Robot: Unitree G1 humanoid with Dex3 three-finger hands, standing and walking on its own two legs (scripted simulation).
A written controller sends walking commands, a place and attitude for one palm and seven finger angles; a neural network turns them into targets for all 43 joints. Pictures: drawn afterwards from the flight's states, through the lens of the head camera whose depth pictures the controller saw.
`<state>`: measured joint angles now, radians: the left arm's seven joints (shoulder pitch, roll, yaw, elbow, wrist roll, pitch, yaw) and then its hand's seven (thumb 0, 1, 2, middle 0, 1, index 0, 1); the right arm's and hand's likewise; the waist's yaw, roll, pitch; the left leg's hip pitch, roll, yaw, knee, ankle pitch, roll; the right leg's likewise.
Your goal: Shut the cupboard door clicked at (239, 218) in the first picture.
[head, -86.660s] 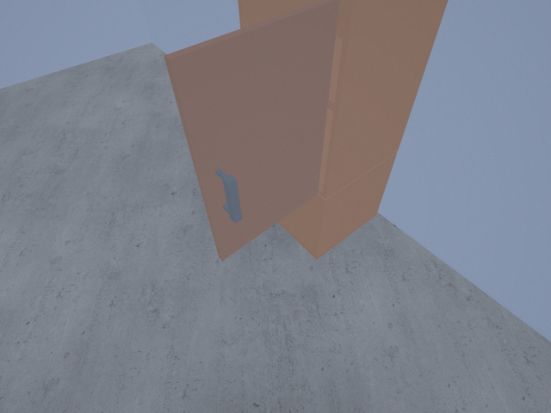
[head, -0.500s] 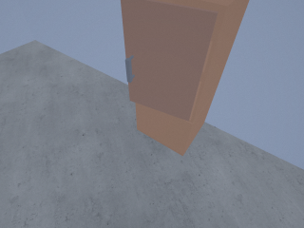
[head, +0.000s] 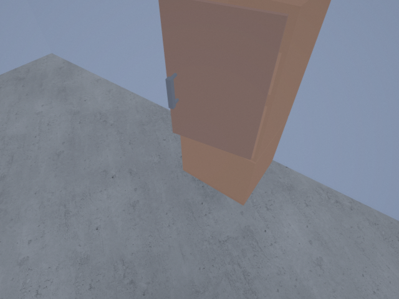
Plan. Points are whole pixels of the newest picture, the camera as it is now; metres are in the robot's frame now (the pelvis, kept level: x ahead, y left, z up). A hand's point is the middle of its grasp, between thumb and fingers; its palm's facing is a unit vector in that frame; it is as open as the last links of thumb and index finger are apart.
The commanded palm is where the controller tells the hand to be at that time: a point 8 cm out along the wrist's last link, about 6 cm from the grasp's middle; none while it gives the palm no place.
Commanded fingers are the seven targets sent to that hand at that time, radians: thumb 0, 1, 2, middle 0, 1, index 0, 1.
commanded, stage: look to check the result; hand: left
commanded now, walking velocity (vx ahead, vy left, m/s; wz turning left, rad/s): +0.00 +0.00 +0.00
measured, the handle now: (173, 91) +0.85 +0.16 -0.08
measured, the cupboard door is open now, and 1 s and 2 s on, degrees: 9 9 9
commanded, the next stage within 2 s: walk to a spot facing it in 0.06 s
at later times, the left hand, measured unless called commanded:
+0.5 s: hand out of the picture -0.01 +0.19 -0.20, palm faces +0.19 -0.96 -0.20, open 7.4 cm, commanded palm none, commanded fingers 0.00 0.90 0.90 -0.20 -0.30 -0.20 -0.30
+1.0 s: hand out of the picture +0.02 +0.22 -0.15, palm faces +0.44 -0.84 -0.33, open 7.4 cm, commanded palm none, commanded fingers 0.00 0.90 0.90 -0.20 -0.30 -0.20 -0.30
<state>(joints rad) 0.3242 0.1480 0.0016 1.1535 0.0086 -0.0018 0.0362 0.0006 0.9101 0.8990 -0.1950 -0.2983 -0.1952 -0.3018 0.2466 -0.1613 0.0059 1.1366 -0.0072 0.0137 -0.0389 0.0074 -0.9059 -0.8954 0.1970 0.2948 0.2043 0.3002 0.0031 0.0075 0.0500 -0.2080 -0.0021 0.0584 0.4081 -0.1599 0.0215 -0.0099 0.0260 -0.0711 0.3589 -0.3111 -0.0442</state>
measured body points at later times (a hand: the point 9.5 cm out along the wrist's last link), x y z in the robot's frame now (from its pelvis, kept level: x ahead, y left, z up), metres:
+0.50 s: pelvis +0.00 +0.01 -0.02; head +0.03 +0.03 +0.43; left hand -0.02 +0.24 -0.19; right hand +0.03 -0.23 -0.17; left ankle +0.02 +0.11 -0.72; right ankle -0.07 -0.08 -0.74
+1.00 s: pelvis +0.01 -0.03 -0.01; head +0.07 -0.03 +0.43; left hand +0.00 +0.26 -0.13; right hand +0.19 -0.24 -0.17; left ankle +0.00 +0.11 -0.71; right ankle +0.05 -0.14 -0.74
